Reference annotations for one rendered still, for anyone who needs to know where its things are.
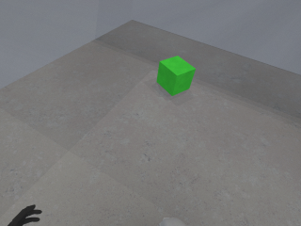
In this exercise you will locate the carton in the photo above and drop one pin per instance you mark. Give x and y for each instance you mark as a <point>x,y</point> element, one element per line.
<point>175,75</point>

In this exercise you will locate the robot left hand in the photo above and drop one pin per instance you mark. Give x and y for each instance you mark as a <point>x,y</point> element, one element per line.
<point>22,219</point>

